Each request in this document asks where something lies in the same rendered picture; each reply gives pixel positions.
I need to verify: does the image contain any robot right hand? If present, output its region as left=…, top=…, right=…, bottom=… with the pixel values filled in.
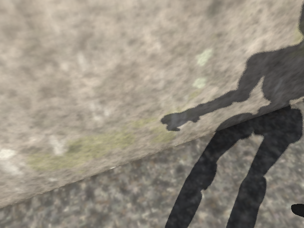
left=291, top=203, right=304, bottom=218

